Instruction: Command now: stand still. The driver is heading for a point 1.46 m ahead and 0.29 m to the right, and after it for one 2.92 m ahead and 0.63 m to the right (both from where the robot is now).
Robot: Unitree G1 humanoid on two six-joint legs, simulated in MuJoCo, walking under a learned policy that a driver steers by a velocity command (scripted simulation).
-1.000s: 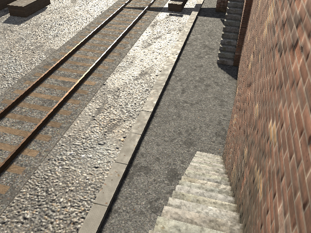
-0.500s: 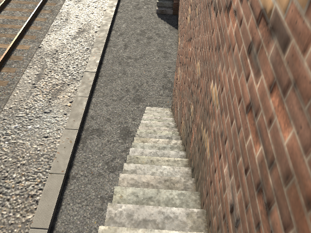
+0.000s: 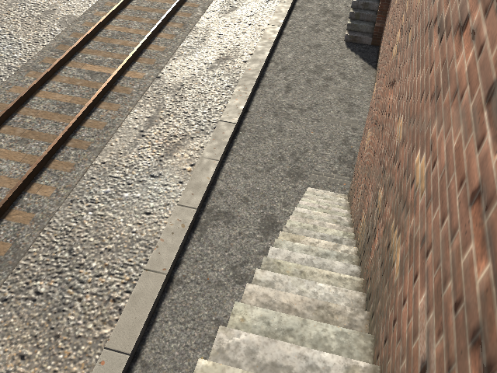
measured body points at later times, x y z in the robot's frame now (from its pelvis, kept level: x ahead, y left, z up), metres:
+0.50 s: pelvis -0.07 -0.02 +0.00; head -0.08 -0.08 +0.44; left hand -0.14 +0.29 -0.10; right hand -0.14 -0.25 -0.18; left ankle -0.09 +0.14 -0.58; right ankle +0.04 -0.10 -0.75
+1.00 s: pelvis -0.02 -0.11 -0.01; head -0.04 -0.12 +0.44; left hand +0.04 +0.16 -0.14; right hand -0.12 -0.25 -0.18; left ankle -0.09 +0.08 -0.58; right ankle +0.02 -0.21 -0.78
